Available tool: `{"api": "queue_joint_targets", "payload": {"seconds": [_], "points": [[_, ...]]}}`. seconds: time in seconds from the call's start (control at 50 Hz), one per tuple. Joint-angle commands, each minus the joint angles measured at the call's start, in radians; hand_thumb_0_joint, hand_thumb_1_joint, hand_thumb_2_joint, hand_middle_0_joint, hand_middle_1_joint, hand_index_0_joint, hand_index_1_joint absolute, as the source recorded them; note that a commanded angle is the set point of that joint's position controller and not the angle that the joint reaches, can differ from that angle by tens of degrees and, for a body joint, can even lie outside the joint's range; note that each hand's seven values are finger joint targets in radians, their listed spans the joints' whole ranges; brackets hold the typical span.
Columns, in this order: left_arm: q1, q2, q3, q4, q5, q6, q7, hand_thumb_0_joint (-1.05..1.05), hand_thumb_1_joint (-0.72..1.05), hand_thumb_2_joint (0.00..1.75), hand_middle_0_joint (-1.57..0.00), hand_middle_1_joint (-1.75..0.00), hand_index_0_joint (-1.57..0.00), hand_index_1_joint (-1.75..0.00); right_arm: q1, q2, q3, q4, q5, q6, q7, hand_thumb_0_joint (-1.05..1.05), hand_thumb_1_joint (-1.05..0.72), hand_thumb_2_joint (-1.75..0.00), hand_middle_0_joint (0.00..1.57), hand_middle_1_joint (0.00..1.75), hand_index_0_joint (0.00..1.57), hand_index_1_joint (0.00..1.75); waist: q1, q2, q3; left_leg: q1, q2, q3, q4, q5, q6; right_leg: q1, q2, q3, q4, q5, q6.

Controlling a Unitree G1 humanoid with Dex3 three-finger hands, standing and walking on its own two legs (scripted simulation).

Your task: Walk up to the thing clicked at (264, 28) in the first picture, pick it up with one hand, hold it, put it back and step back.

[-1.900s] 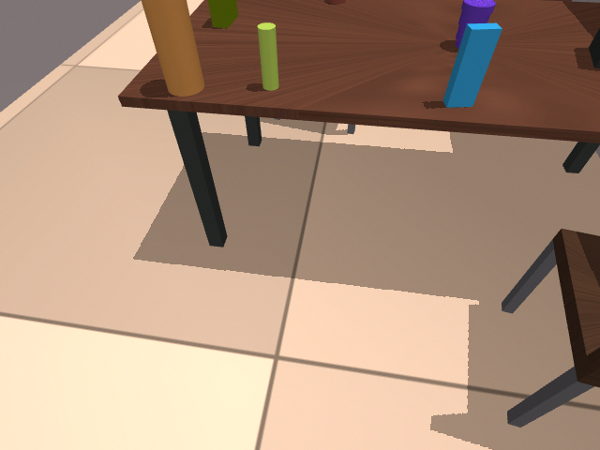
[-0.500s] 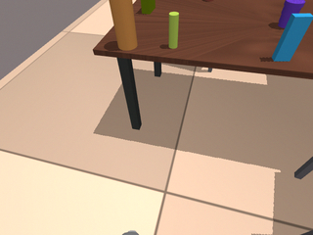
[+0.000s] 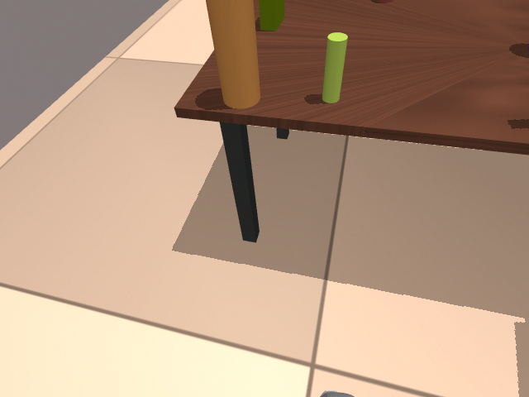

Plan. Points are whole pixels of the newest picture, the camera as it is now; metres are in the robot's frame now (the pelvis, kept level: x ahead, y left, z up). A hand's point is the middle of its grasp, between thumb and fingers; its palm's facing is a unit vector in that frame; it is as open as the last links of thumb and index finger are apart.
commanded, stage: walk up
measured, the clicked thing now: (333, 70) +0.82 -0.19 +0.05
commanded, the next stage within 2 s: none
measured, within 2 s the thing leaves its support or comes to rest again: neither
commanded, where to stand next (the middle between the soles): +0.20 +0.04 m, yaw -2 degrees
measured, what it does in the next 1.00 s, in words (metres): walks ahead: left foot, then right foot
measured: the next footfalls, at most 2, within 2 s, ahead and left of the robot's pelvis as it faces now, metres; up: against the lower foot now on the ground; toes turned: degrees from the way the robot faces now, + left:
left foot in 0.40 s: +0.17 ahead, +0.19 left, +0.00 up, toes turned -2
right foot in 0.80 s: +0.15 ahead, -0.08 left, +0.00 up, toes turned -4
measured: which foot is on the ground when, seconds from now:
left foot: down 0.00-0.04, up 0.06-0.38, down 0.40-1.00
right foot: down 0.00-0.42, up 0.44-0.78, down 0.80-1.00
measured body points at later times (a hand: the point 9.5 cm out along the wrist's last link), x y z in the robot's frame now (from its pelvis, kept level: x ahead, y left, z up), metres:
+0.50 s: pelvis +0.11 +0.09 -0.01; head +0.15 +0.12 +0.44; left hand +0.14 +0.42 -0.14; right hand +0.23 -0.22 -0.11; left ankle +0.19 +0.22 -0.72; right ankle +0.09 -0.08 -0.69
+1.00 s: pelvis +0.11 +0.08 -0.01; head +0.13 +0.07 +0.44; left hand +0.18 +0.40 -0.12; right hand +0.18 -0.25 -0.12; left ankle +0.14 +0.20 -0.72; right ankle +0.10 -0.04 -0.72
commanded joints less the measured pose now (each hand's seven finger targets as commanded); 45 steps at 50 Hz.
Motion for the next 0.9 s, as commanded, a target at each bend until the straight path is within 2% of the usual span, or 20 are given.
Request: {"api": "queue_joint_targets", "payload": {"seconds": [0.0, 0.04, 0.1, 0.14, 0.24, 0.3, 0.36, 0.38, 0.4, 0.42, 0.44, 0.5, 0.68, 0.72, 0.76, 0.78, 0.8, 0.82, 0.84, 0.88], "points": [[0.285, 0.345, 0.125, -0.041, 0.010, -0.043, 0.044, 0.00, 0.90, 0.90, -0.20, -0.30, -0.20, -0.30, 0.000, -0.113, -0.035, -0.157, 0.020, -0.024, -0.011, 0.00, -0.90, -0.90, 0.20, 0.30, 0.20, 0.30, 0.152, -0.292, -0.198, -0.460, -0.002, -0.041, 0.452, 0.015, -0.004, 0.572, -0.299, 0.513, -0.256, -0.030, -0.142], [0.154, 0.366, 0.114, -0.088, -0.007, -0.034, 0.049, 0.00, 0.90, 0.90, -0.20, -0.30, -0.20, -0.30, 0.031, -0.241, -0.068, -0.113, -0.004, 0.009, -0.027, 0.00, -0.90, -0.90, 0.20, 0.30, 0.20, 0.30, 0.094, -0.127, -0.102, -0.507, 0.069, -0.158, 0.603, -0.153, -0.017, 0.365, -0.474, 0.775, -0.356, -0.383, -0.291], [0.098, 0.283, 0.088, -0.115, -0.010, -0.043, 0.043, 0.00, 0.90, 0.90, -0.20, -0.30, -0.20, -0.30, 0.018, -0.234, -0.072, -0.072, 0.006, 0.005, -0.017, 0.00, -0.90, -0.90, 0.20, 0.30, 0.20, 0.30, 0.064, -0.071, 0.017, -0.471, 0.093, -0.216, 0.573, -0.017, -0.034, 0.195, -0.294, 0.443, -0.379, -0.269, -0.188], [0.101, 0.289, 0.087, -0.107, -0.005, -0.051, 0.040, 0.00, 0.90, 0.90, -0.20, -0.30, -0.20, -0.30, 0.038, -0.203, -0.067, -0.061, 0.007, 0.008, -0.007, 0.00, -0.90, -0.90, 0.20, 0.30, 0.20, 0.30, 0.051, -0.135, 0.006, -0.426, 0.092, -0.176, 0.520, 0.047, -0.051, 0.159, -0.246, 0.304, -0.345, -0.072, -0.170], [0.040, 0.279, 0.081, -0.144, 0.012, -0.040, 0.020, 0.00, 0.90, 0.90, -0.20, -0.30, -0.20, -0.30, -0.017, -0.161, -0.057, -0.054, 0.016, -0.002, -0.008, 0.00, -0.90, -0.90, 0.20, 0.30, 0.20, 0.30, 0.054, -0.247, 0.010, -0.292, 0.114, -0.061, 0.219, 0.089, -0.079, 0.063, -0.186, 0.096, -0.279, 0.094, -0.168], [0.086, 0.264, 0.064, -0.131, 0.010, -0.016, 0.018, 0.00, 0.90, 0.90, -0.20, -0.30, -0.20, -0.30, -0.090, -0.148, -0.049, -0.048, 0.021, -0.023, -0.029, 0.00, -0.90, -0.90, 0.20, 0.30, 0.20, 0.30, 0.091, -0.245, -0.050, -0.185, 0.080, -0.007, 0.092, 0.210, -0.080, 0.087, -0.162, 0.052, -0.125, 0.390, -0.148], [0.043, 0.214, 0.039, -0.137, -0.009, 0.021, 0.020, 0.00, 0.90, 0.90, -0.20, -0.30, -0.20, -0.30, 0.017, -0.180, -0.058, 0.022, 0.017, -0.045, -0.059, 0.00, -0.90, -0.90, 0.20, 0.30, 0.20, 0.30, 0.022, -0.082, -0.132, 0.037, 0.052, 0.013, -0.064, 0.384, -0.048, 0.002, -0.111, 0.026, 0.133, 0.193, -0.087], [0.081, 0.159, 0.019, -0.138, -0.013, 0.032, 0.021, 0.00, 0.90, 0.90, -0.20, -0.30, -0.20, -0.30, 0.050, -0.248, -0.072, 0.027, 0.010, -0.054, -0.070, 0.00, -0.90, -0.90, 0.20, 0.30, 0.20, 0.30, 0.006, 0.101, -0.170, 0.065, 0.194, -0.168, -0.135, 0.427, -0.015, -0.040, -0.057, 0.013, 0.275, -0.050, -0.041], [0.123, 0.122, 0.006, -0.130, -0.028, 0.052, 0.024, 0.00, 0.90, 0.90, -0.20, -0.30, -0.20, -0.30, 0.015, -0.305, -0.072, -0.001, -0.002, -0.061, -0.077, 0.00, -0.90, -0.90, 0.20, 0.30, 0.20, 0.30, 0.040, 0.199, -0.161, 0.005, 0.396, -0.513, -0.216, 0.363, 0.064, -0.102, 0.050, 0.102, 0.347, -0.350, -0.001], [0.137, 0.214, 0.028, -0.091, -0.029, 0.074, 0.036, 0.00, 0.90, 0.90, -0.20, -0.30, -0.20, -0.30, -0.059, -0.334, -0.077, -0.016, 0.021, -0.053, -0.078, 0.00, -0.90, -0.90, 0.20, 0.30, 0.20, 0.30, 0.041, 0.136, -0.171, -0.081, 0.441, -0.564, -0.250, 0.160, 0.172, -0.037, 0.005, 0.153, 0.422, -0.380, -0.011], [0.127, 0.237, 0.030, -0.065, -0.023, 0.079, 0.038, 0.00, 0.90, 0.90, -0.20, -0.30, -0.20, -0.30, -0.128, -0.325, -0.076, -0.020, 0.024, -0.046, -0.081, 0.00, -0.90, -0.90, 0.20, 0.30, 0.20, 0.30, 0.058, 0.142, -0.133, -0.135, 0.435, -0.570, -0.266, 0.056, 0.192, -0.038, -0.027, 0.152, 0.447, -0.361, -0.009], [0.126, 0.246, 0.043, -0.018, -0.021, 0.083, 0.028, 0.00, 0.90, 0.90, -0.20, -0.30, -0.20, -0.30, -0.163, -0.279, -0.057, -0.025, 0.015, -0.050, -0.094, 0.00, -0.90, -0.90, 0.20, 0.30, 0.20, 0.30, 0.071, 0.160, -0.123, -0.119, 0.325, -0.339, -0.184, 0.199, 0.120, -0.072, -0.020, 0.171, 0.421, -0.306, -0.008], [0.050, 0.204, 0.055, -0.013, 0.008, 0.096, 0.011, 0.00, 0.90, 0.90, -0.20, -0.30, -0.20, -0.30, -0.124, -0.288, -0.061, -0.014, 0.017, -0.043, -0.114, 0.00, -0.90, -0.90, 0.20, 0.30, 0.20, 0.30, 0.037, 0.172, -0.167, -0.062, 0.367, -0.317, -0.089, 0.499, 0.166, -0.027, 0.008, 0.076, 0.273, -0.300, 0.010], [0.068, 0.195, 0.059, -0.011, 0.013, 0.093, 0.006, 0.00, 0.90, 0.90, -0.20, -0.30, -0.20, -0.30, -0.167, -0.291, -0.061, -0.028, 0.017, -0.036, -0.115, 0.00, -0.90, -0.90, 0.20, 0.30, 0.20, 0.30, 0.055, 0.147, -0.162, -0.135, 0.361, -0.294, -0.066, 0.442, 0.163, 0.039, 0.015, 0.058, 0.185, -0.250, 0.000], [0.130, 0.194, 0.067, 0.012, 0.023, 0.081, 0.006, 0.00, 0.90, 0.90, -0.20, -0.30, -0.20, -0.30, -0.228, -0.264, -0.049, -0.037, 0.024, -0.027, -0.112, 0.00, -0.90, -0.90, 0.20, 0.30, 0.20, 0.30, 0.108, 0.101, -0.171, -0.226, 0.312, -0.220, 0.030, 0.340, 0.104, 0.172, 0.024, 0.051, -0.022, -0.114, -0.021], [0.126, 0.234, 0.082, 0.007, 0.033, 0.074, 0.009, 0.00, 0.90, 0.90, -0.20, -0.30, -0.20, -0.30, -0.219, -0.218, -0.035, -0.037, 0.029, -0.020, -0.111, 0.00, -0.90, -0.90, 0.20, 0.30, 0.20, 0.30, 0.115, -0.037, -0.133, -0.306, 0.242, -0.156, 0.156, 0.258, 0.044, 0.178, -0.047, 0.196, -0.162, -0.152, -0.048], [0.064, 0.307, 0.098, -0.029, 0.042, 0.066, 0.008, 0.00, 0.90, 0.90, -0.20, -0.30, -0.20, -0.30, -0.203, -0.159, -0.016, -0.044, 0.036, -0.016, -0.112, 0.00, -0.90, -0.90, 0.20, 0.30, 0.20, 0.30, 0.087, -0.246, -0.077, -0.454, 0.106, -0.043, 0.298, 0.047, -0.022, 0.175, -0.215, 0.505, -0.266, -0.131, -0.126], [-0.021, 0.331, 0.095, -0.064, 0.039, 0.065, 0.005, 0.00, 0.90, 0.90, -0.20, -0.30, -0.20, -0.30, -0.235, -0.187, -0.028, -0.027, 0.030, -0.012, -0.126, 0.00, -0.90, -0.90, 0.20, 0.30, 0.20, 0.30, 0.089, -0.218, -0.050, -0.412, 0.067, -0.054, 0.380, -0.171, -0.033, 0.062, -0.314, 0.559, -0.283, -0.112, -0.225], [-0.076, 0.334, 0.089, -0.080, 0.035, 0.067, 0.001, 0.00, 0.90, 0.90, -0.20, -0.30, -0.20, -0.30, -0.215, -0.222, -0.039, -0.002, 0.025, -0.019, -0.125, 0.00, -0.90, -0.90, 0.20, 0.30, 0.20, 0.30, 0.073, -0.222, -0.054, -0.288, 0.087, -0.078, 0.409, -0.180, -0.031, -0.042, -0.334, 0.553, -0.251, -0.063, -0.260], [-0.095, 0.256, 0.068, -0.084, 0.031, 0.067, 0.001, 0.00, 0.90, 0.90, -0.20, -0.30, -0.20, -0.30, -0.191, -0.219, -0.033, 0.032, 0.035, -0.033, -0.111, 0.00, -0.90, -0.90, 0.20, 0.30, 0.20, 0.30, 0.053, -0.183, -0.041, -0.248, 0.067, -0.052, 0.311, -0.126, -0.025, -0.007, -0.209, 0.341, -0.163, 0.110, -0.200]]}}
